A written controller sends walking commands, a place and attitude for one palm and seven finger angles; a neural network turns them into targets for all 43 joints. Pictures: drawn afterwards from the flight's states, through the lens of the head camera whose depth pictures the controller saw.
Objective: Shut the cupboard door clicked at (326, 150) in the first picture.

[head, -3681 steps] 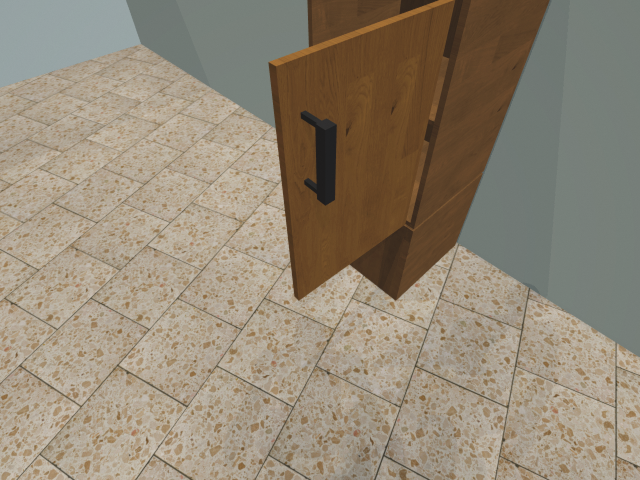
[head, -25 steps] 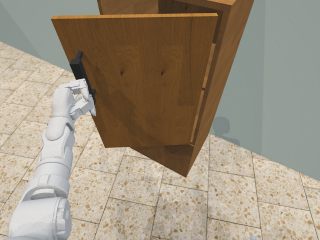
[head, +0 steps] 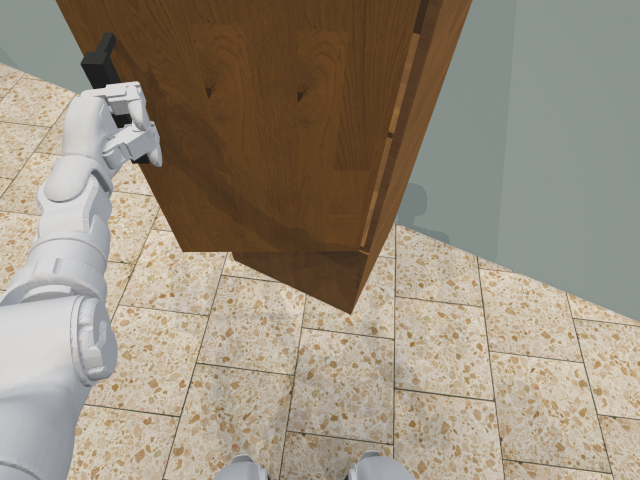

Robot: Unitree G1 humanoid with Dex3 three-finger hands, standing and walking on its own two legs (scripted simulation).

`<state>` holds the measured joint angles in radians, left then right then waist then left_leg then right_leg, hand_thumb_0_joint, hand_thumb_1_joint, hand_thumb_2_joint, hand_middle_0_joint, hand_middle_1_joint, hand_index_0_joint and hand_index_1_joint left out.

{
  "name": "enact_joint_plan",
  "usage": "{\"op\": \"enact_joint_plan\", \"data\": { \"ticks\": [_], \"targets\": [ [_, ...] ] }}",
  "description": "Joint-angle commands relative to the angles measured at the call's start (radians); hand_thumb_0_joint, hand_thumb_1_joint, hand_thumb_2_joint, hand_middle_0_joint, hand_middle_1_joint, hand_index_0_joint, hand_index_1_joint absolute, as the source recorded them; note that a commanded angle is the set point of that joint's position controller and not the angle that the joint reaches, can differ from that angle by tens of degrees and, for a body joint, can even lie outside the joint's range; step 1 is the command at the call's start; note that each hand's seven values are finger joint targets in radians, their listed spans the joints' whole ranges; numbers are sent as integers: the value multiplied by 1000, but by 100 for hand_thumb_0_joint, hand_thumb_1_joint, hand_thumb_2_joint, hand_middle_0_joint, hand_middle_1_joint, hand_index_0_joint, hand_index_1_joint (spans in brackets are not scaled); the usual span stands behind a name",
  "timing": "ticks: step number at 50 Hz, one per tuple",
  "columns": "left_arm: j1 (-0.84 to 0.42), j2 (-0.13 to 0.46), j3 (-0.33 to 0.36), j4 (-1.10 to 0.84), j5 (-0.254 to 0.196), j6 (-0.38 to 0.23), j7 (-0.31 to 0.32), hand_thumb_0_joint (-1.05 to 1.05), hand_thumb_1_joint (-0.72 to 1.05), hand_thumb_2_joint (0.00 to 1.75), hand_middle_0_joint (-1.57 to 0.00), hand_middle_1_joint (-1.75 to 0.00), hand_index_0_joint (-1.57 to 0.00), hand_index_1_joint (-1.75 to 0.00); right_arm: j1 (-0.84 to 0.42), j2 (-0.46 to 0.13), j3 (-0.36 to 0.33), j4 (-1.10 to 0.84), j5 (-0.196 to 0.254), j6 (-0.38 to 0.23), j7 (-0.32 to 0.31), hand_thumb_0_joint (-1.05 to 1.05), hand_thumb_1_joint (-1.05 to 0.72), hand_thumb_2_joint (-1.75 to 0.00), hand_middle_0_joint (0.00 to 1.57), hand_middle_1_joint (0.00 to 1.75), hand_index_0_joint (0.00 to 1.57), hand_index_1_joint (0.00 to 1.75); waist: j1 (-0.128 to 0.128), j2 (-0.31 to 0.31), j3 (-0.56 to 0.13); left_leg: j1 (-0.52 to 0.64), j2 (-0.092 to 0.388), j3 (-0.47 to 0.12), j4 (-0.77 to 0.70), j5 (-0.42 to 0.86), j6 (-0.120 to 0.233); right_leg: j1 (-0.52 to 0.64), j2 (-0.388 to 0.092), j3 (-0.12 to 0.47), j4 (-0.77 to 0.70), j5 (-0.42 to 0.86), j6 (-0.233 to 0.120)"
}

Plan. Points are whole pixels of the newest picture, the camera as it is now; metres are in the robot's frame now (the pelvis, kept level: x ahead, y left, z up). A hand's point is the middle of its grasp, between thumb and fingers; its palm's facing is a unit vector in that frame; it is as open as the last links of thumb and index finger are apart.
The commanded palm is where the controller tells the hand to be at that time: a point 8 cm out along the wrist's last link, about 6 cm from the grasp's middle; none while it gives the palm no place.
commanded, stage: push the door shut along its arc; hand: left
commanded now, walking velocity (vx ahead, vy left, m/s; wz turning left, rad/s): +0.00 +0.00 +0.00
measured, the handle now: (125, 102) +0.58 +0.21 +0.12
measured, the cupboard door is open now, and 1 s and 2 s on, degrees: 28 17 7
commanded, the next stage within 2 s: pull the fist back off the door in 1.42 s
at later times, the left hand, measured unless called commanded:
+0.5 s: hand (165, 109) +0.55 +0.16 +0.13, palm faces -0.17 -0.99 -0.01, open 3.1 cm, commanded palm +0.55 +0.20 +0.12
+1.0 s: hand (200, 80) +0.60 +0.12 +0.13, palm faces -0.30 -0.95 +0.01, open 3.1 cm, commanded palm +0.61 +0.16 +0.12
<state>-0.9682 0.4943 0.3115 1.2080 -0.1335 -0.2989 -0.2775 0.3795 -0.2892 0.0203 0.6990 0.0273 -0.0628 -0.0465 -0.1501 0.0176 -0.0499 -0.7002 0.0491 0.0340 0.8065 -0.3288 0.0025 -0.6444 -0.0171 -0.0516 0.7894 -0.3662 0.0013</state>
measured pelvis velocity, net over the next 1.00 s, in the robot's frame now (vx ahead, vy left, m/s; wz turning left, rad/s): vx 0.02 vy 0.01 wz -0.04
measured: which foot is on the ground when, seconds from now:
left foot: down 0.00-1.00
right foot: down 0.00-1.00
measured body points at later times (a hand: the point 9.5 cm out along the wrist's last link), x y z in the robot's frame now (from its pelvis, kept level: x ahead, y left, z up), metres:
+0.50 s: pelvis +0.01 +0.01 -0.01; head +0.13 +0.02 +0.42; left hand +0.56 +0.21 +0.13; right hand -0.01 -0.27 -0.12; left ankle +0.04 +0.12 -0.70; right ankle +0.01 -0.12 -0.70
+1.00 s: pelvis +0.02 +0.01 -0.02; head +0.17 +0.01 +0.40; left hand +0.61 +0.17 +0.14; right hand -0.06 -0.26 -0.11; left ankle +0.04 +0.12 -0.70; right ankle +0.01 -0.12 -0.70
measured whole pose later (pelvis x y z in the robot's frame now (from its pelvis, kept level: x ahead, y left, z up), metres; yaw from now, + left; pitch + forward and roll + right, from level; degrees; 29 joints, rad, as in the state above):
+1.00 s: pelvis +0.02 +0.01 -0.02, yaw -2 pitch +23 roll -3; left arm -1.36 0.72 0.34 1.41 -0.02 -0.19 -0.45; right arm 0.45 -0.29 0.04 0.68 -0.02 -0.04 -0.04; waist -0.30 0.05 -0.05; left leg -0.95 0.08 0.02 0.95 -0.40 0.01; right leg -0.88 0.01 -0.05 0.87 -0.40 0.01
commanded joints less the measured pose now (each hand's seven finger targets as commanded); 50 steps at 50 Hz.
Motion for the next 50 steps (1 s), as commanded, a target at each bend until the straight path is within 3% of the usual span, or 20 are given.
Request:
{"op": "enact_joint_plan", "data": {
  "ticks": [1,7,8,11,14,16,17,22,23,25,26,30,31,34,37,38,45,46,48,50],
  "targets": [
    [-515,185,-7,-157,-12,-38,-42,0,90,90,-130,-150,-130,-150,123,-175,-63,-72,-6,-18,-12,0,-90,-90,20,30,20,30,-45,43,-401,279,-34,-68,-60,176,22,42,43,33,-102,245,-12],
    [-572,242,25,-171,-2,-28,-66,0,90,90,-130,-150,-130,-150,174,-187,-73,-56,-14,-3,-9,0,-90,-90,20,30,20,30,-55,102,-460,322,-25,-80,-30,241,20,-7,51,24,-87,266,-15],
    [-584,212,-8,-164,2,-23,-71,0,90,90,-130,-150,-130,-150,173,-183,-71,-54,-14,0,-8,0,-90,-90,20,30,20,30,-68,109,-443,320,-25,-81,-28,229,19,-29,52,21,-89,249,-14],
    [-610,238,11,-182,3,-27,-72,0,90,90,-130,-150,-130,-150,189,-185,-74,-50,-18,1,-5,0,-90,-90,20,30,20,30,-66,132,-470,346,-22,-87,-20,261,19,-36,58,18,-84,262,-17],
    [-628,281,41,-169,5,-22,-76,0,90,90,-130,-150,-130,-150,204,-189,-70,-49,-21,7,-6,0,-90,-90,20,30,20,30,-74,121,-483,336,-23,-87,-9,289,23,-25,61,17,-78,287,-18],
    [-661,258,11,-154,15,-17,-83,0,90,90,-130,-150,-130,-150,201,-186,-70,-46,-19,9,-3,0,-90,-90,20,30,20,30,-89,128,-461,329,-22,-87,-7,270,22,-51,61,18,-83,275,-13],
    [-674,284,27,-151,16,-16,-83,0,90,90,-130,-150,-130,-150,208,-190,-68,-46,-20,8,-3,0,-90,-90,20,30,20,30,-91,121,-459,320,-21,-90,-5,267,23,-50,62,19,-83,273,-13],
    [-736,295,10,-110,26,-8,-103,0,90,90,-130,-150,-130,-150,215,-197,-64,-42,-21,6,-7,0,-90,-90,20,30,20,30,-120,129,-453,310,-18,-94,12,259,24,-91,63,19,-75,259,-13],
    [-748,271,-16,-93,25,-2,-110,0,90,90,-130,-150,-130,-150,211,-193,-61,-40,-22,5,-7,0,-90,-90,20,30,20,30,-128,128,-443,302,-21,-92,14,252,25,-91,63,19,-78,257,-13],
    [-778,296,6,-113,23,-13,-123,0,90,90,-130,-150,-130,-150,223,-199,-64,-39,-24,0,-11,0,-90,-90,20,30,20,30,-126,144,-502,344,-18,-100,26,298,23,-99,64,18,-64,283,-15],
    [-776,269,-18,-106,22,-5,-129,0,90,90,-130,-150,-130,-150,217,-193,-62,-36,-27,0,-9,0,-90,-90,20,30,20,30,-128,159,-498,345,-21,-98,30,312,23,-102,65,14,-63,293,-17],
    [-816,327,28,-98,20,3,-146,0,90,90,-130,-150,-130,-150,234,-201,-61,-36,-30,0,-11,0,-90,-90,20,30,20,30,-131,175,-541,353,-18,-100,50,354,22,-107,66,15,-46,323,-15],
    [-790,324,20,-73,27,13,-145,0,90,90,-130,-150,-130,-150,233,-196,-59,-36,-32,4,-9,0,-90,-90,20,30,20,30,-122,168,-526,337,-20,-103,52,361,22,-102,67,10,-43,324,-19],
    [-835,303,3,-72,38,18,-136,0,90,90,-130,-150,-130,-150,243,-195,-59,-34,-37,4,-8,0,-90,-90,20,30,20,30,-144,162,-503,325,-20,-104,61,355,25,-133,69,7,-40,313,-17],
    [-853,379,44,-55,52,27,-136,0,90,90,-130,-150,-130,-150,254,-205,-58,-43,-36,9,-10,0,-90,-90,20,30,20,30,-145,139,-523,275,-21,-94,73,334,28,-105,70,15,-33,323,-13],
    [-851,362,26,-35,56,36,-139,0,90,90,-130,-150,-130,-150,248,-200,-55,-44,-37,9,-9,0,-90,-90,20,30,20,30,-146,138,-505,260,-25,-94,71,326,28,-101,70,13,-34,321,-14],
    [-896,455,65,-33,85,35,-158,0,90,90,-130,-150,-130,-150,281,-208,-52,-49,-44,14,-16,0,-90,-90,20,30,20,30,-155,164,-576,243,-21,-86,103,355,31,-92,74,17,-12,357,-12],
    [-903,433,44,-27,88,44,-162,0,90,90,-130,-150,-130,-150,274,-203,-51,-44,-46,16,-14,0,-90,-90,20,30,20,30,-157,185,-568,242,-25,-85,104,357,31,-93,74,15,-14,364,-15],
    [-909,464,54,2,97,55,-172,0,90,90,-130,-150,-130,-150,283,-208,-48,-43,-47,19,-17,0,-90,-90,20,30,20,30,-169,152,-543,199,-22,-80,111,325,34,-92,75,15,-17,347,-11],
    [-931,481,58,-8,100,52,-182,0,90,90,-130,-150,-130,-150,298,-211,-49,-46,-45,20,-23,0,-90,-90,20,30,20,30,-171,167,-567,204,-21,-76,119,339,35,-95,77,18,-9,358,-12]
  ]
}}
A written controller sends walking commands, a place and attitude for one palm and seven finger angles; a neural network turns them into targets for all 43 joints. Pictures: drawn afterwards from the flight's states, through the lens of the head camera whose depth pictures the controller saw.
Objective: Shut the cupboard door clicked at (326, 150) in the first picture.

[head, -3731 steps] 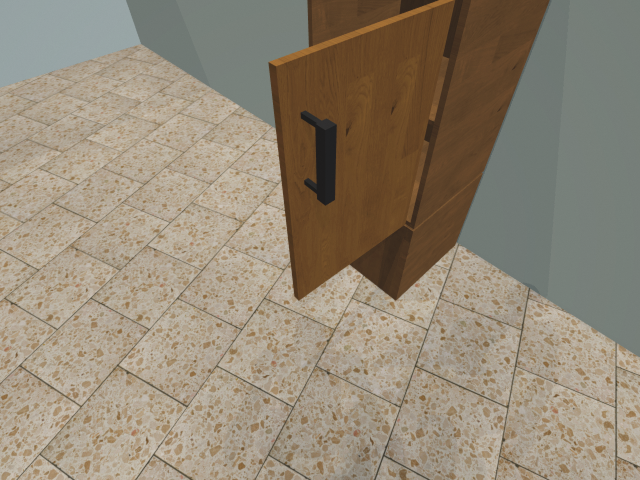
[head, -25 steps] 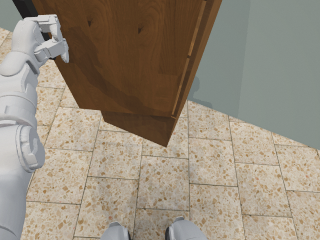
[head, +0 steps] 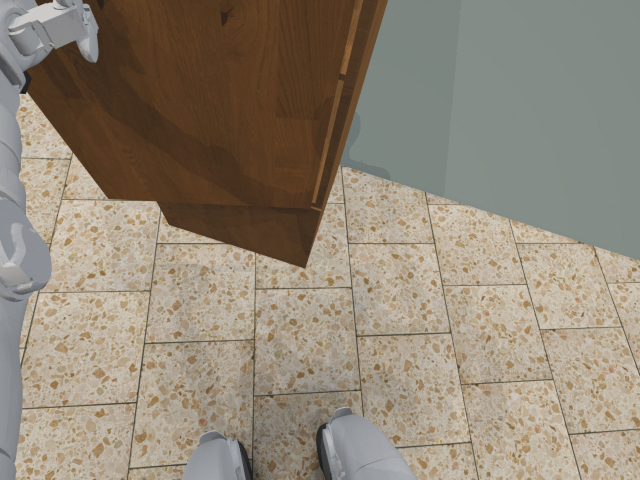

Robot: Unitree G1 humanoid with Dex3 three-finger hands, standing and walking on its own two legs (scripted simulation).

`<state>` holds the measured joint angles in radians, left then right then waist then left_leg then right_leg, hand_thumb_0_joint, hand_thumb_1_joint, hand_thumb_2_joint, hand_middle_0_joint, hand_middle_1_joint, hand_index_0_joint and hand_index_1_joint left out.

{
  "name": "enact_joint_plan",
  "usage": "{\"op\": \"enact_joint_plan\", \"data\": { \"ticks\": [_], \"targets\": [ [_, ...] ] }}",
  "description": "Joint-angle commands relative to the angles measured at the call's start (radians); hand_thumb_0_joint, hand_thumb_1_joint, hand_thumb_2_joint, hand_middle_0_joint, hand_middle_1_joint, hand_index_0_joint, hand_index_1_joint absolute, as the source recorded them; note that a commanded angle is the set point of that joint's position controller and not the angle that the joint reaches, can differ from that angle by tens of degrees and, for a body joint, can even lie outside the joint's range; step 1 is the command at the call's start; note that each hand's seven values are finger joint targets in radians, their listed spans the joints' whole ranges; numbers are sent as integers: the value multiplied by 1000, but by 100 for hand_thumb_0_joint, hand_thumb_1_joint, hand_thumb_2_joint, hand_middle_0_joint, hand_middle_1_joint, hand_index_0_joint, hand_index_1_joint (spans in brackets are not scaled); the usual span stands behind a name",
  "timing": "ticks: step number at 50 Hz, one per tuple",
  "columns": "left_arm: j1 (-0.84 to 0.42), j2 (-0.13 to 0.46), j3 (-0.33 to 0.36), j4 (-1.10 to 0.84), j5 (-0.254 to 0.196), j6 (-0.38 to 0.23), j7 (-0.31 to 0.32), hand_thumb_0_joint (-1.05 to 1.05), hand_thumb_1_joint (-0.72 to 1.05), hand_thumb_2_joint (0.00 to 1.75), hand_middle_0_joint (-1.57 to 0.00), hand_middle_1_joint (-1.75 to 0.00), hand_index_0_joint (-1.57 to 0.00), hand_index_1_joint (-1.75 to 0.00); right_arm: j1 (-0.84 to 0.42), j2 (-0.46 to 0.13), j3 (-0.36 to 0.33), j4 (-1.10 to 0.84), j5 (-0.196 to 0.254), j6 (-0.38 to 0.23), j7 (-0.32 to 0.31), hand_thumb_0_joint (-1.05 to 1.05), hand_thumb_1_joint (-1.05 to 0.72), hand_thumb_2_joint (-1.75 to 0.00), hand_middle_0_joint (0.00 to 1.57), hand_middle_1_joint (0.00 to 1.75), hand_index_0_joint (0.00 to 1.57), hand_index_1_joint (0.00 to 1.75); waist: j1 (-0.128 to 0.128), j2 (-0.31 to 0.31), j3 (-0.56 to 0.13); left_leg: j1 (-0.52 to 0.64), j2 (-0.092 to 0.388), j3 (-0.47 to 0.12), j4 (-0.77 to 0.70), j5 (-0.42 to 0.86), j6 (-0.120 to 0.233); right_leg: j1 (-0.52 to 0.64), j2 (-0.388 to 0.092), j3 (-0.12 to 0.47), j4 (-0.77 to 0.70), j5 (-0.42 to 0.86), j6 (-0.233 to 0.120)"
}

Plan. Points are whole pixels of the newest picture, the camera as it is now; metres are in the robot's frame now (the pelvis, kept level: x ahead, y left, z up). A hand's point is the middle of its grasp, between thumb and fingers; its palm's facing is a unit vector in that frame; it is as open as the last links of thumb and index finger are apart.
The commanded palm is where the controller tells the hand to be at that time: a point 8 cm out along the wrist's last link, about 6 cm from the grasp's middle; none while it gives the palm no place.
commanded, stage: push the door shut along its arc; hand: left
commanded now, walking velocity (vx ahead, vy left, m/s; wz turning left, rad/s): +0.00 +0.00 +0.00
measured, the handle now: out of the picture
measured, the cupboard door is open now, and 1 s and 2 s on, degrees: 17 7 7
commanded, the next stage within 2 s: pull the fist back off the door in 0.42 s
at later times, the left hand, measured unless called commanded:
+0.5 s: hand (95, 10) +0.59 +0.12 +0.15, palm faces -0.34 -0.94 -0.01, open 3.5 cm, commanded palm +0.65 +0.13 +0.15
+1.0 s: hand out of the picture +0.62 +0.09 +0.14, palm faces +0.09 -1.00 +0.01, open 3.1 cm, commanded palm +0.58 +0.13 +0.15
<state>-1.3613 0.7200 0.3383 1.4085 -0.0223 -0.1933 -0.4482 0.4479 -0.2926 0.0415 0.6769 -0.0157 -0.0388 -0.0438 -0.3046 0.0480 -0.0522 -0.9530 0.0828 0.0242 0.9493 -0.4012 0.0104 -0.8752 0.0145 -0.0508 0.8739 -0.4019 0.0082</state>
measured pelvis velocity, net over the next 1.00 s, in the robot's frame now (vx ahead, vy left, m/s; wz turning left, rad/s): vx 0.01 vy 0.00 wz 0.00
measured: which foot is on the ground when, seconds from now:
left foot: down 0.00-1.00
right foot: down 0.00-1.00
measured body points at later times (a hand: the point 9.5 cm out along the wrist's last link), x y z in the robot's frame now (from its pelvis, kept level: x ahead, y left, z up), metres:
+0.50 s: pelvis +0.00 +0.01 -0.01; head +0.17 +0.03 +0.40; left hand +0.61 +0.17 +0.16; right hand -0.07 -0.26 -0.10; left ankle +0.01 +0.11 -0.68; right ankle +0.00 -0.13 -0.68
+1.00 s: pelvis +0.01 +0.00 +0.00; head +0.17 +0.00 +0.42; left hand +0.61 +0.15 +0.15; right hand -0.11 -0.22 -0.09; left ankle +0.01 +0.11 -0.68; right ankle +0.00 -0.13 -0.68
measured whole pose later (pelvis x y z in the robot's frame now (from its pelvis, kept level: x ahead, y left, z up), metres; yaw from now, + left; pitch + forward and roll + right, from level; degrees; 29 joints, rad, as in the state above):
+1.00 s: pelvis +0.01 +0.00 +0.00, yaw +0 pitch +26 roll -3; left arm -1.38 0.54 0.41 1.37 0.07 -0.15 0.07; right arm 0.60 -0.24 0.03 0.68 -0.09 -0.01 0.08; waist -0.31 0.09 -0.09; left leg -0.98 0.08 0.02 0.92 -0.39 0.00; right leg -0.90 0.02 -0.05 0.84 -0.39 0.00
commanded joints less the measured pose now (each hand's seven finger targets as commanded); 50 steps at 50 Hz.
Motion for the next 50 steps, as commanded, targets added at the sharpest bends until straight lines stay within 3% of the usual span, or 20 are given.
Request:
{"op": "enact_joint_plan", "data": {
  "ticks": [1,5,7,8,10,16,20,23,26,27,28,30,33,34,36,38,39,44,47,50],
  "targets": [
    [-558,226,6,-208,-9,-46,-13,0,90,90,-130,-150,-130,-150,223,-204,-71,-15,-6,-3,-23,0,-90,-90,20,30,20,30,-22,167,-560,472,-54,-72,-24,416,24,118,46,11,-94,391,-22],
    [-593,214,5,-243,-19,-47,-30,0,90,90,-130,-150,-130,-150,245,-211,-79,-4,-10,-8,-22,0,-90,-90,20,30,20,30,-36,185,-606,534,-47,-81,-6,471,23,76,53,3,-86,405,-23],
    [-613,177,-20,-218,-22,-31,-36,0,90,90,-130,-150,-130,-150,248,-211,-79,8,-9,-10,-22,0,-90,-90,20,30,20,30,-51,181,-576,531,-44,-84,-1,456,24,38,56,-3,-88,381,-23],
    [-624,153,-40,-201,-20,-22,-35,0,90,90,-130,-150,-130,-150,243,-209,-76,17,-11,-10,-20,0,-90,-90,20,30,20,30,-53,196,-549,526,-45,-89,-3,443,21,23,56,-9,-90,362,-26],
    [-675,122,-54,-250,-28,-29,-33,0,90,90,-130,-150,-130,-150,252,-212,-82,22,-13,-21,-19,0,-90,-90,20,30,20,30,-57,245,-592,603,-40,-99,2,490,18,-21,59,-14,-82,359,-28],
    [-689,40,-103,-182,-36,-7,-27,0,90,90,-130,-150,-130,-150,240,-212,-73,55,-17,-36,-20,0,-90,-90,20,30,20,30,-87,225,-521,574,-37,-104,12,449,22,-84,61,-30,-78,307,-31],
    [-732,42,-108,-216,-36,-23,-26,0,90,90,-130,-150,-130,-150,243,-215,-72,57,-17,-52,-23,0,-90,-90,20,30,20,30,-93,251,-566,599,-34,-101,28,467,26,-107,62,-32,-55,307,-31],
    [-730,-18,-147,-186,-32,-13,-22,0,90,90,-130,-150,-130,-150,227,-211,-70,68,-16,-56,-21,0,-90,-90,20,30,20,30,-96,262,-538,597,-33,-110,28,442,22,-145,61,-41,-51,271,-34],
    [-745,-18,-146,-195,-30,-12,-18,0,90,90,-130,-150,-130,-150,231,-213,-69,73,-16,-63,-23,0,-90,-90,20,30,20,30,-102,259,-566,605,-31,-114,36,454,23,-152,61,-43,-40,272,-36],
    [-789,23,62,-194,-89,25,197,0,90,90,-130,-150,-130,-150,283,-177,-49,26,-31,-72,-5,0,-90,-90,20,30,20,30,-77,279,-556,486,-13,-122,27,395,16,-110,47,-16,-72,258,-24],
    [-754,-6,35,-165,-56,39,308,0,90,90,-130,-150,-130,-150,292,-181,-46,22,-36,-75,14,0,-90,-90,20,30,20,30,-83,249,-560,442,-13,-125,20,353,11,-93,43,-17,-57,238,-15],
    [-729,-34,55,-149,-21,42,444,0,90,90,-130,-150,-130,-150,309,-180,-55,20,-60,-69,38,0,-90,-90,20,30,20,30,-97,168,-550,410,-13,-138,18,350,13,-89,39,-26,-44,235,-5],
    [-780,-15,61,-226,122,-13,650,0,90,90,-130,-150,-130,-150,341,-170,-60,8,-107,-56,90,0,-90,-90,20,30,20,30,-91,229,-593,397,-25,-129,48,384,12,-100,34,-24,-23,244,-7],
    [-770,16,60,-214,176,-35,677,0,90,90,-130,-150,-130,-150,349,-175,-64,8,-116,-50,103,0,-90,-90,20,30,20,30,-94,217,-606,402,-24,-138,55,409,11,-105,35,-25,-11,247,-10],
    [-775,21,16,-215,248,-59,687,0,90,90,-130,-150,-130,-150,363,-177,-72,4,-121,-30,124,0,-90,-90,20,30,20,30,-98,247,-624,425,-26,-135,49,429,8,-99,36,-21,-12,254,-16],
    [-763,22,3,-205,253,-58,655,0,90,90,-130,-150,-130,-150,365,-181,-83,-3,-113,-16,130,0,-90,-90,20,30,20,30,-94,244,-637,442,-33,-124,29,414,9,-59,39,-17,-35,263,-19],
    [-743,54,24,-203,237,-50,627,0,90,90,-130,-150,-130,-150,371,-188,-84,-11,-108,-6,127,0,-90,-90,20,30,20,30,-79,227,-661,446,-39,-121,17,432,12,-11,43,-13,-42,290,-23],
    [-633,17,48,-226,127,0,517,0,90,90,-130,-150,-130,-150,368,-176,-89,-29,-77,18,109,0,-90,-90,20,30,20,30,-29,205,-698,487,-52,-95,-41,472,14,140,54,-11,-91,399,-24],
    [-544,-8,70,-269,76,-21,506,0,90,90,-130,-150,-130,-150,357,-163,-90,-34,-72,17,106,0,-90,-90,20,30,20,30,-4,151,-649,458,-56,-68,-72,443,16,211,58,-6,-127,429,-16],
    [-488,-43,69,-318,64,-83,525,0,90,90,-130,-150,-130,-150,360,-155,-95,-24,-75,9,110,0,-90,-90,20,30,20,30,4,115,-604,462,-56,-58,-95,453,17,241,59,-2,-144,461,-14]
  ]
}}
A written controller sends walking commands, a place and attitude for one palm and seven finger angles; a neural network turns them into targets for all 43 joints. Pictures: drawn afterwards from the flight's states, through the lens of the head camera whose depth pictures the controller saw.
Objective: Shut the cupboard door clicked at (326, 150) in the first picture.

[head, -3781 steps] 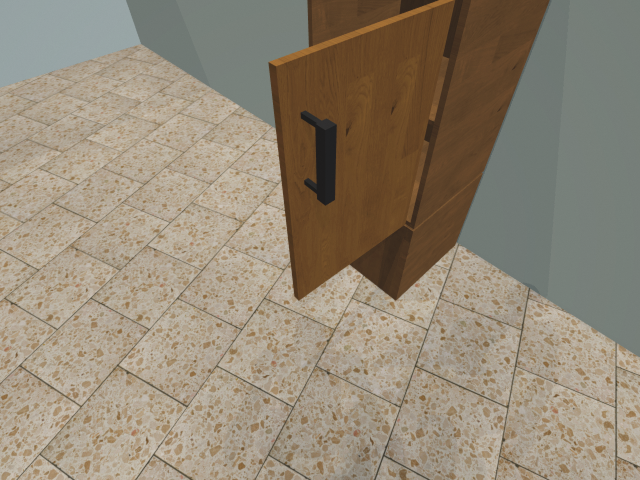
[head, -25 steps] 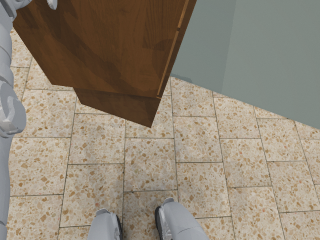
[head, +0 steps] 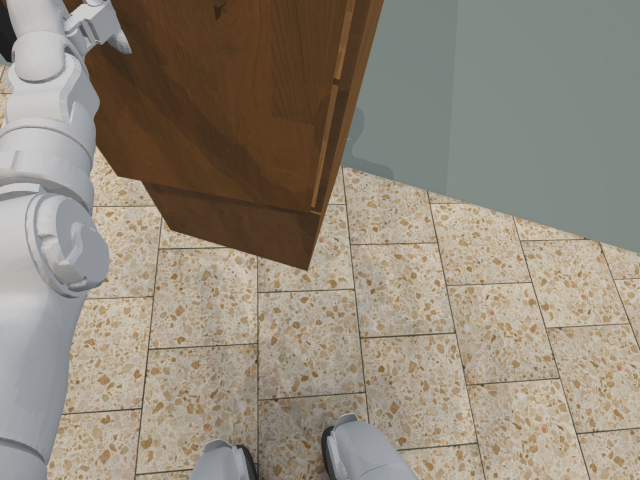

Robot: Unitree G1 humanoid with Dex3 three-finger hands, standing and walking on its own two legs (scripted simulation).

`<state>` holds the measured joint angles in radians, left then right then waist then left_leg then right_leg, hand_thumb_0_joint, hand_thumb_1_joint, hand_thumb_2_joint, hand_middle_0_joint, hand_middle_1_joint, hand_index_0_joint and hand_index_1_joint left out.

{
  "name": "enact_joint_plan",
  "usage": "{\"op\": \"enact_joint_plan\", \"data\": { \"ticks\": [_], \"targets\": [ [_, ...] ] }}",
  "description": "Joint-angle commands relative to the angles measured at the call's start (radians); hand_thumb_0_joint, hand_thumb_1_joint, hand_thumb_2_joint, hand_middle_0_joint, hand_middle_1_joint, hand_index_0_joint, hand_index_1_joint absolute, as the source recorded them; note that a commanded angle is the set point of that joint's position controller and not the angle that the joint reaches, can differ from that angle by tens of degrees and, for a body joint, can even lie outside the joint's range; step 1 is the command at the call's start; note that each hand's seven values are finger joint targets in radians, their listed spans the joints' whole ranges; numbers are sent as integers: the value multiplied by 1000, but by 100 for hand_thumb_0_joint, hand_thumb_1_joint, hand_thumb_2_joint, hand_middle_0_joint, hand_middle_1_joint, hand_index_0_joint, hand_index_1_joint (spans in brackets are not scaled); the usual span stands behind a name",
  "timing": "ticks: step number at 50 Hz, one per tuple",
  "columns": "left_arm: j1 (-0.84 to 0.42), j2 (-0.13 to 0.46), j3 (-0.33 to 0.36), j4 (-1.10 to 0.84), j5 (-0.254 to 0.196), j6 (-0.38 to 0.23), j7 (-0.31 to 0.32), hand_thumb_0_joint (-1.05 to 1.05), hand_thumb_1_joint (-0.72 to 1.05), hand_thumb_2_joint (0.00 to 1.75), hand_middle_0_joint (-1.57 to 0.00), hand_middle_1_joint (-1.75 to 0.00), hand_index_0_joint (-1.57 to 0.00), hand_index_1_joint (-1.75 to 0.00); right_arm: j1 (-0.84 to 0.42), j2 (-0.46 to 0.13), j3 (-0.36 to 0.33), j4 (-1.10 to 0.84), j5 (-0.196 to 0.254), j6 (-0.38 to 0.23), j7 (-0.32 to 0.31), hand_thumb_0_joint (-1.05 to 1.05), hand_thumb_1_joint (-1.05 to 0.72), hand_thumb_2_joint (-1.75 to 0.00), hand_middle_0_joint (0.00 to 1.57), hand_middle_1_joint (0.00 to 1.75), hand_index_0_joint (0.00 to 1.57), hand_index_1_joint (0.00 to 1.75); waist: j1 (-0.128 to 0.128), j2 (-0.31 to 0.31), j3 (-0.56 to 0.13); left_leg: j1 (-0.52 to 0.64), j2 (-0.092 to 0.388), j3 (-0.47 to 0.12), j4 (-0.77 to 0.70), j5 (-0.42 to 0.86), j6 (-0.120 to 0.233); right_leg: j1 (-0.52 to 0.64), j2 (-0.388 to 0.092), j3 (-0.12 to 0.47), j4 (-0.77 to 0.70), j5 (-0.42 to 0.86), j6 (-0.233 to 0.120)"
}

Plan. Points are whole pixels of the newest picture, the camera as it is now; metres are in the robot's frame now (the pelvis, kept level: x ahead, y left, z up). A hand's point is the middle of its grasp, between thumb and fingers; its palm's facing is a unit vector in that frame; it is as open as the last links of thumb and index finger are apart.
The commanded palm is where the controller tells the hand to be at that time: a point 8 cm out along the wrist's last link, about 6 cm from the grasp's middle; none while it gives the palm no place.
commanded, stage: pull the fist back off the door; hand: left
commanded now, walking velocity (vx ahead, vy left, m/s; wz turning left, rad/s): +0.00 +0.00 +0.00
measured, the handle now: out of the picture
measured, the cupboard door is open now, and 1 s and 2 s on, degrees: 7 7 7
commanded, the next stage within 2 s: draw the hand back to the body in 0.40 s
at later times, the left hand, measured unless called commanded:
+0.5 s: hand (128, 67) +0.53 +0.08 +0.15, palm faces +0.07 -1.00 -0.04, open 3.2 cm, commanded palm +0.51 +0.13 +0.14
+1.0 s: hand (20, 173) +0.41 +0.15 +0.17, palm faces +0.09 -1.00 -0.03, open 3.1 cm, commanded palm +0.36 +0.20 +0.18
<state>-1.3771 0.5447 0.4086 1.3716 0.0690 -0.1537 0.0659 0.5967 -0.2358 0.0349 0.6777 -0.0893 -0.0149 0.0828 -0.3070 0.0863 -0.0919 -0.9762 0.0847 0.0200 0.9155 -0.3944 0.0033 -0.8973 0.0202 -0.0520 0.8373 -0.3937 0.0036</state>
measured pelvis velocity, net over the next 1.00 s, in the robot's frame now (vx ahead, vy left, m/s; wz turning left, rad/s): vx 0.00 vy -0.02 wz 0.02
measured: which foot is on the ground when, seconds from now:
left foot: down 0.00-1.00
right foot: down 0.00-1.00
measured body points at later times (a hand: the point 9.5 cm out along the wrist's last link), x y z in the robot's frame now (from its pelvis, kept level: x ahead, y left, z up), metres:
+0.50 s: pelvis +0.00 -0.01 +0.02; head +0.10 -0.01 +0.46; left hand +0.52 +0.14 +0.15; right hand +0.03 -0.28 -0.10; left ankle +0.00 +0.11 -0.68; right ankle -0.01 -0.13 -0.68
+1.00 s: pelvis +0.00 -0.02 +0.04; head +0.01 -0.03 +0.49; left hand +0.39 +0.21 +0.18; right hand +0.08 -0.28 -0.08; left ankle +0.00 +0.11 -0.68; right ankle -0.01 -0.13 -0.68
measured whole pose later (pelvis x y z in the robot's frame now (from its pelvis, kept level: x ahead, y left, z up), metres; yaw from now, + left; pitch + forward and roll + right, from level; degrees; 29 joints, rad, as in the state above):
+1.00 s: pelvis +0.00 -0.02 +0.04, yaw +1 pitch +6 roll -1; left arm -0.50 0.25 0.22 0.64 -0.16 -0.20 -0.07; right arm 0.37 -0.27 -0.02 0.67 0.05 -0.04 -0.02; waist -0.05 0.05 -0.10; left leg -0.44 0.07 0.04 0.67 -0.33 -0.02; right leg -0.40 0.01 -0.03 0.65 -0.35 -0.01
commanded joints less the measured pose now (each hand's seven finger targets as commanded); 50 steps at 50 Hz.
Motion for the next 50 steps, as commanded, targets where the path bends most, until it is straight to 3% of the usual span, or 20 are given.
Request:
{"op": "enact_joint_plan", "data": {
  "ticks": [1,3,5,9,11,13,14,16,19,21,23,26,30,33,35,38,40,43,46,50],
  "targets": [
    [-420,122,1,-299,-30,-142,15,0,90,90,-130,-150,-130,-150,204,-210,-94,-27,0,-17,-13,0,-90,-90,20,30,20,30,24,85,-554,492,-61,-44,-64,457,23,274,52,2,-112,471,-11],
    [-337,110,-4,-314,-25,-168,19,0,90,90,-130,-150,-130,-150,196,-207,-99,-28,1,-15,-8,0,-90,-90,20,30,20,30,46,71,-539,496,-64,-36,-79,484,20,315,50,2,-111,511,-14],
    [-248,26,-54,-333,-27,-181,15,0,90,90,-130,-150,-130,-150,179,-198,-107,-36,9,-14,-1,0,-90,-90,20,30,20,30,67,94,-533,551,-68,-27,-84,532,16,311,51,-2,-117,540,-17],
    [-185,-35,-80,-330,-61,-162,7,0,90,90,-130,-150,-130,-150,151,-200,-117,-36,23,1,-4,0,-90,-90,20,30,20,30,77,23,-454,547,-73,-16,-114,508,18,342,49,-2,-140,549,-14],
    [-183,-36,-70,-365,-82,-166,9,0,90,90,-130,-150,-130,-150,124,-197,-120,-42,32,0,-10,0,-90,-90,20,30,20,30,88,-7,-455,547,-78,-10,-127,493,18,379,47,4,-145,568,-11],
    [-211,-53,-78,-430,-96,-194,18,0,90,90,-130,-150,-130,-150,93,-191,-121,-44,35,-7,-16,0,-90,-90,20,30,20,30,90,-6,-469,567,-81,-9,-129,483,18,389,43,8,-142,570,-9],
    [-256,-81,-111,-495,-99,-220,22,0,90,90,-130,-150,-130,-150,82,-185,-119,-44,36,-12,-19,0,-90,-90,20,30,20,30,86,57,-478,613,-79,-11,-127,506,15,370,40,10,-138,566,-11],
    [-233,-126,-142,-546,-95,-264,32,0,90,90,-130,-150,-130,-150,54,-177,-124,-39,37,-25,-17,0,-90,-90,20,30,20,30,95,75,-519,684,-75,-24,-110,561,10,339,43,6,-124,566,-12],
    [-293,-98,-148,-457,-79,-270,44,0,90,90,-130,-150,-130,-150,45,-184,-121,-3,40,-25,-27,0,-90,-90,20,30,20,30,57,-8,-439,625,-74,-29,-115,460,15,315,36,11,-126,507,-5],
    [-274,-124,-170,-366,-67,-240,48,0,90,90,-130,-150,-130,-150,21,-186,-120,-3,48,-23,-31,0,-90,-90,20,30,20,30,49,-57,-395,572,-78,-28,-128,384,16,299,30,13,-135,462,-1],
    [-301,-120,-172,-309,-65,-209,52,0,90,90,-130,-150,-130,-150,10,-190,-114,-1,51,-22,-36,0,-90,-90,20,30,20,30,40,-66,-369,540,-81,-29,-136,332,17,284,24,16,-141,420,-1],
    [-302,-77,-126,-261,-79,-193,55,0,90,90,-130,-150,-130,-150,-5,-193,-105,-9,52,-24,-45,0,-90,-90,20,30,20,30,53,-52,-403,532,-85,-28,-135,326,16,300,17,23,-137,409,-3],
    [-87,58,10,-366,-95,-235,30,0,90,90,-130,-150,-130,-150,-33,-185,-98,-78,52,-25,-52,0,-90,-90,20,30,20,30,172,-36,-569,545,-94,-2,-148,423,16,486,13,37,-112,544,-8],
    [79,43,-3,-453,-85,-250,-8,0,90,90,-130,-150,-130,-150,-51,-173,-100,-119,62,-22,-51,0,-90,-90,20,30,20,30,215,-77,-559,528,-94,24,-163,440,21,569,17,40,-120,615,-6],
    [156,-6,-48,-514,-102,-234,-39,0,90,90,-130,-150,-130,-150,-70,-170,-103,-136,81,-13,-56,0,-90,-90,20,30,20,30,214,-111,-488,529,-89,34,-194,402,24,587,23,37,-152,608,-4],
    [191,-56,-79,-683,-176,-195,-79,0,90,90,-130,-150,-130,-150,-114,-171,-109,-155,106,-15,-72,0,-90,-90,20,30,20,30,212,-151,-437,572,-91,42,-232,356,32,623,30,39,-204,596,1],
    [235,-68,-89,-800,-220,-181,-99,0,90,90,-130,-150,-130,-150,-151,-163,-110,-154,117,-25,-88,0,-90,-90,20,30,20,30,232,-100,-427,628,-92,47,-246,364,33,646,31,41,-226,594,-3],
    [282,-102,-143,-907,-231,-160,-119,0,90,90,-130,-150,-130,-150,-188,-151,-101,-141,127,-49,-102,0,-90,-90,20,30,20,30,224,-61,-341,671,-86,39,-271,333,37,594,29,34,-257,523,1],
    [403,-125,-180,-968,-224,-127,-131,0,90,90,-130,-150,-130,-150,-240,-141,-91,-141,135,-66,-112,0,-90,-90,20,30,20,30,247,-2,-279,704,-86,33,-300,304,32,569,24,25,-273,441,-6],
    [589,-126,-167,-1004,-263,-42,-152,0,90,90,-119,-138,-119,-138,-321,-142,-78,-163,146,-79,-126,0,-90,-90,20,30,20,30,292,-50,-211,703,-89,26,-344,260,28,606,13,17,-301,369,-11]
  ]
}}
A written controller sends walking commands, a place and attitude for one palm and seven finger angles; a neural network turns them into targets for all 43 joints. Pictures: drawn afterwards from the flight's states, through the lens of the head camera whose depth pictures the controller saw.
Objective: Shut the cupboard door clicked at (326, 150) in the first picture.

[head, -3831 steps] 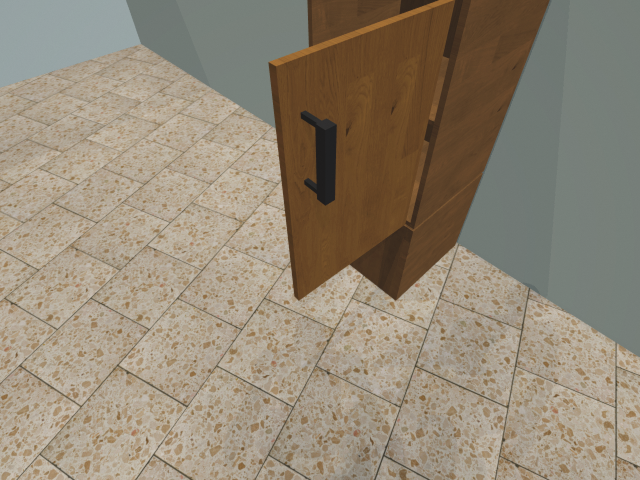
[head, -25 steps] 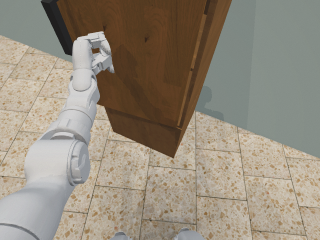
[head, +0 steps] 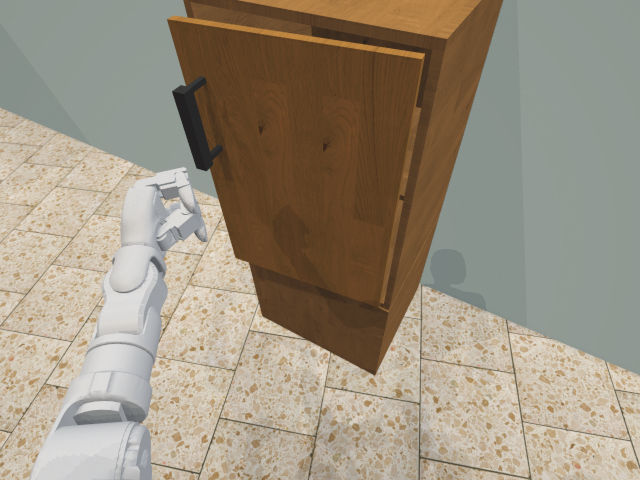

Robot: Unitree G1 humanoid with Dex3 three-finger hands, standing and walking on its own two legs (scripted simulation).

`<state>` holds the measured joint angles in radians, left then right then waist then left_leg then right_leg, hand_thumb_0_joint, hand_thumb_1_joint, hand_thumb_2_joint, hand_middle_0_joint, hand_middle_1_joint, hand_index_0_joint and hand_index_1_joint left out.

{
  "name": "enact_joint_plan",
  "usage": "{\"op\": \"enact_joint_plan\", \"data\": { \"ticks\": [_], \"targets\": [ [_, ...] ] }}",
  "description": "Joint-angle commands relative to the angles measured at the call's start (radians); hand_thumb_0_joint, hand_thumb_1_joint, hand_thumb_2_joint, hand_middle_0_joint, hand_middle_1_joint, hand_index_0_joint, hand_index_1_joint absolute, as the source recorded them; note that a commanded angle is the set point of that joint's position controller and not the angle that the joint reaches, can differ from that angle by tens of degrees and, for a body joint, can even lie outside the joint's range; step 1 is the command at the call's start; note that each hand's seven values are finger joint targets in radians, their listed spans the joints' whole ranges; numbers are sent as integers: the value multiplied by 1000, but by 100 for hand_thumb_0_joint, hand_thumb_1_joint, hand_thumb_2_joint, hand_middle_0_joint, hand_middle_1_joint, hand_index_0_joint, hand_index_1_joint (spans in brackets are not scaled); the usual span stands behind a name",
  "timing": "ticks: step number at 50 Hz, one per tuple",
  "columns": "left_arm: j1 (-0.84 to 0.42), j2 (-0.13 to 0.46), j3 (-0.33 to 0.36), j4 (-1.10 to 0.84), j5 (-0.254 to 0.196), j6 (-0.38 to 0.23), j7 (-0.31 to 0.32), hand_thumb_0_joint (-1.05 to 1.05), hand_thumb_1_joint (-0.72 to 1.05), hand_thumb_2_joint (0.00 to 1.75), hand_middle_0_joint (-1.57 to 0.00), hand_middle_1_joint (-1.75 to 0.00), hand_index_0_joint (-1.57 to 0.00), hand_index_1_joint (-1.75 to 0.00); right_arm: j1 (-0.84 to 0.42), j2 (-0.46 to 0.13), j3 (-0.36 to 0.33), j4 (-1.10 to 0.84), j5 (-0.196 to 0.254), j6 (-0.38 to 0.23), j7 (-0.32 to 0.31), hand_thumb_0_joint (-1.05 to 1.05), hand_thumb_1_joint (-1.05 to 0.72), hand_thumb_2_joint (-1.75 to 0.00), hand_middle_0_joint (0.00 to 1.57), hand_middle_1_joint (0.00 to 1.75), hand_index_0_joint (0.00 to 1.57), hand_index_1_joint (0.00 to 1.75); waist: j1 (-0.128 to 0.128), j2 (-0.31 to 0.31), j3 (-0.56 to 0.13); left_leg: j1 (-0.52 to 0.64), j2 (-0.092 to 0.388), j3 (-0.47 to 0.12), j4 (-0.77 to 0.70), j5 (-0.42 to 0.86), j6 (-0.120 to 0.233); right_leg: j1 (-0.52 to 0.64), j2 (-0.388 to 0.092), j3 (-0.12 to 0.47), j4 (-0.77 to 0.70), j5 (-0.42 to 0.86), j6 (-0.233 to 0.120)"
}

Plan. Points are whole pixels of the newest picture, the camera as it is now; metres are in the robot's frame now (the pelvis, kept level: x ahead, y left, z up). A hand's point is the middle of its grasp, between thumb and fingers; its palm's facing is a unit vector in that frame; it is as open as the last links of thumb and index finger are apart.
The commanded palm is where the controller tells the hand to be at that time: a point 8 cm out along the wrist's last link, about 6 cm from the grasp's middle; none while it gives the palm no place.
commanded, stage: draw the hand back to the body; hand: left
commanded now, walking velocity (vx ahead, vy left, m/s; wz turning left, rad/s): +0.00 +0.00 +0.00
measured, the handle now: (202, 124) +0.68 +0.22 +0.10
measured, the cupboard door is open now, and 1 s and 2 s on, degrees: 7 7 7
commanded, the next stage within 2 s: step back with the hand held close in 1.10 s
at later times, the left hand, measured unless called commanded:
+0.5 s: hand (61, 316) +0.25 +0.24 +0.17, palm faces +0.36 -0.89 -0.29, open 4.4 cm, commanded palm +0.20 +0.28 +0.18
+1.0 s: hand out of the picture +0.19 +0.28 +0.17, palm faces +0.49 -0.79 -0.38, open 7.3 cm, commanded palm +0.14 +0.31 +0.19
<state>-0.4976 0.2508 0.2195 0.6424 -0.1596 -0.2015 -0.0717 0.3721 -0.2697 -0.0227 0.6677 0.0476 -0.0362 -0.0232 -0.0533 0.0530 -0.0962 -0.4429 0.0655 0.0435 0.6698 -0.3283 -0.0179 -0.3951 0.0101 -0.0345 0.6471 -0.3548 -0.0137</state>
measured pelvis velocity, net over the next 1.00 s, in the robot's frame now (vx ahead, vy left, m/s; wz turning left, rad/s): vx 0.00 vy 0.01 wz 0.03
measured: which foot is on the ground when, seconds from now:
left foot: down 0.00-1.00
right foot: down 0.00-1.00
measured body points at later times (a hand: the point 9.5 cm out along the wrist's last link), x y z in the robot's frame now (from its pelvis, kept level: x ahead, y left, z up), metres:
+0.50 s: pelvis +0.00 +0.01 +0.02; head -0.02 -0.02 +0.47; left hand +0.22 +0.29 +0.18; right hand +0.20 -0.19 -0.07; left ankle +0.00 +0.13 -0.72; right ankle -0.02 -0.11 -0.72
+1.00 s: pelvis +0.00 +0.01 +0.02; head -0.01 -0.02 +0.47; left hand +0.16 +0.32 +0.19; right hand +0.20 -0.21 -0.07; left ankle +0.00 +0.13 -0.72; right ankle -0.02 -0.11 -0.72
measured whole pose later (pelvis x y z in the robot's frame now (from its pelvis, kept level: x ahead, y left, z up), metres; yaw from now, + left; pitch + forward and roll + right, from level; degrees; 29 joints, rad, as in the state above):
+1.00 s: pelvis +0.00 +0.01 +0.02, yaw +2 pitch -4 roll +0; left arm 0.44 0.32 0.33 -0.32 -0.06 -0.09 0.11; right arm 0.19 -0.23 0.01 0.65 0.01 -0.11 -0.09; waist 0.07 0.06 0.01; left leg -0.12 0.02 0.04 0.41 -0.23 0.00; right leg -0.07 -0.02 -0.05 0.40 -0.27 0.00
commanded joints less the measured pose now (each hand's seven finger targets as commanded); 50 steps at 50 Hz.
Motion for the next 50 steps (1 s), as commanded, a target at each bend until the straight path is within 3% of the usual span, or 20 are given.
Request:
{"op": "enact_joint_plan", "data": {
  "ticks": [1,2,5,6,9,13,17,19,20,24,30,34,35,36,37,41,44,45,49,50],
  "targets": [
    [-273,175,38,-297,-48,25,-19,0,90,90,-116,-135,-116,-135,-118,-108,-14,-165,14,-63,-22,0,-90,-90,20,30,20,30,45,-54,-194,169,-71,-2,-111,177,49,103,23,-4,-121,307,9],
    [-222,172,-52,-453,41,-7,41,0,90,90,-113,-132,-113,-132,-146,-81,-21,-192,7,-47,-32,0,-90,-90,20,30,20,30,23,-57,-175,225,-66,21,-153,182,47,114,6,26,-170,283,15],
    [-42,174,-25,-512,49,10,105,0,90,90,-105,-123,-105,-123,-207,-86,-10,-198,3,-32,-48,0,-90,-90,20,30,20,30,43,-121,-107,232,-59,10,-194,162,48,145,0,16,-203,237,17],
    [-54,200,-12,-561,65,8,116,0,90,90,-102,-120,-102,-120,-223,-85,-4,-207,6,-30,-50,0,-90,-90,20,30,20,30,44,-127,-107,252,-61,10,-209,167,49,146,3,14,-220,238,17],
    [8,213,-1,-640,77,16,134,0,90,90,-94,-111,-94,-111,-255,-80,4,-210,1,-29,-59,0,-90,-90,20,30,20,30,50,-101,-74,298,-58,10,-243,169,50,163,7,12,-256,221,16],
    [68,209,1,-792,92,22,153,0,90,90,-83,-99,-83,-99,-282,-62,21,-215,-8,-41,-59,0,-90,-90,20,30,20,30,58,41,-72,356,-59,1,-286,177,37,202,4,1,-279,212,4],
    [241,187,0,-921,93,32,163,0,90,90,-72,-87,-72,-87,-290,-53,23,-216,-20,-59,-56,0,-90,-90,20,30,20,30,67,88,-76,396,-55,-5,-302,242,31,257,5,-9,-286,267,-3],
    [347,210,36,-927,93,39,165,0,90,90,-67,-81,-67,-81,-294,-62,25,-211,-27,-65,-54,0,-90,-90,20,30,20,30,78,18,-63,390,-57,-5,-309,262,34,270,11,-14,-301,292,2],
    [395,188,26,-969,87,43,164,0,90,90,-64,-78,-64,-78,-298,-53,22,-217,-26,-63,-52,0,-90,-90,20,30,20,30,77,10,-57,389,-52,-5,-308,274,32,286,6,-14,-295,301,2],
    [555,243,115,-1001,87,52,168,0,90,90,-53,-66,-53,-66,-312,-59,23,-213,-34,-61,-53,0,-90,-90,20,30,20,30,97,-57,-19,364,-59,0,-315,278,37,299,4,-16,-313,316,10],
    [730,263,185,-1142,84,51,174,0,90,90,-36,-48,-36,-48,-321,-44,17,-213,-35,-68,-53,0,-90,-90,20,30,20,30,108,27,1,361,-57,4,-310,296,34,309,-7,-14,-308,314,11],
    [853,316,265,-1216,89,40,188,0,90,90,-25,-36,-25,-36,-322,-49,8,-206,-40,-93,-55,0,-90,-90,20,30,20,30,120,24,16,358,-57,5,-300,300,36,294,-2,-15,-321,309,14],
    [886,299,258,-1241,85,39,190,0,90,90,-23,-33,-23,-33,-315,-42,7,-210,-37,-96,-56,0,-90,-90,20,30,20,30,117,35,10,357,-57,5,-300,305,35,304,-8,-17,-307,309,14],
    [913,316,284,-1238,87,38,195,0,90,90,-20,-30,-20,-30,-312,-44,7,-209,-39,-100,-57,0,-90,-90,20,30,20,30,123,5,23,347,-57,4,-300,293,35,293,-6,-20,-311,297,15],
    [899,266,233,-1230,90,41,191,0,90,90,-20,-30,-20,-30,-314,-42,7,-202,-38,-105,-58,0,-90,-90,20,30,20,30,108,23,50,347,-57,9,-302,276,35,273,-7,-19,-314,281,17],
    [818,252,206,-1170,97,47,198,0,90,90,-20,-30,-20,-30,-294,-61,0,-180,-37,-118,-68,0,-90,-90,20,30,20,30,88,-15,120,341,-55,7,-313,211,41,212,-6,-17,-341,204,23],
    [814,264,219,-1143,99,46,201,0,90,90,-20,-30,-20,-30,-294,-66,-5,-174,-39,-122,-75,0,-90,-90,20,30,20,30,96,-48,106,351,-57,5,-317,206,48,219,-5,-13,-348,193,23],
    [817,258,215,-1158,97,44,201,0,90,90,-20,-30,-20,-30,-294,-61,-4,-181,-38,-121,-76,0,-90,-90,20,30,20,30,101,-49,64,356,-59,2,-318,220,48,250,-11,-14,-332,205,22],
    [845,303,254,-1221,103,35,208,0,90,90,-20,-30,-20,-30,-305,-58,0,-179,-46,-132,-73,0,-90,-90,20,30,20,30,120,31,8,368,-64,3,-308,265,42,292,-9,-11,-321,262,15],
    [854,283,238,-1247,102,33,207,0,90,90,-20,-30,-20,-30,-306,-49,2,-185,-44,-136,-71,0,-90,-90,20,30,20,30,118,42,-6,368,-64,4,-305,284,40,309,-14,-12,-307,285,14]
  ]
}}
